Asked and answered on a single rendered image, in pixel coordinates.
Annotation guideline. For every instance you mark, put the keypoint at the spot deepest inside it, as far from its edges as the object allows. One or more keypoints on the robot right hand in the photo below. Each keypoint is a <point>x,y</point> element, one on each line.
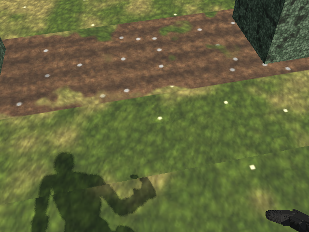
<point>295,219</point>

